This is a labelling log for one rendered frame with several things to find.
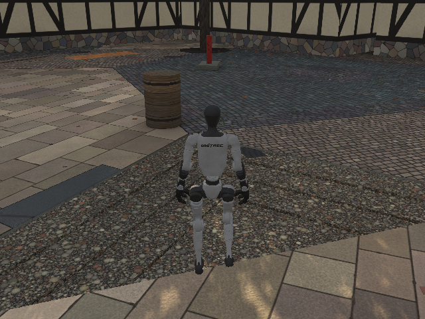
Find robot right hand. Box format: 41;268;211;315
234;189;249;205

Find left robot forearm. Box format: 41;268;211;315
177;161;189;190

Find right robot forearm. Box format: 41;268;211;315
236;162;249;191

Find robot left hand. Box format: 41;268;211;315
175;188;189;204

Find robot left thigh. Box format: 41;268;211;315
189;185;204;232

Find right robot upper arm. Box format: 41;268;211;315
226;134;242;171

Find left robot upper arm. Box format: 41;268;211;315
182;134;199;171

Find left robot shin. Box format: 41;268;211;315
193;221;203;265

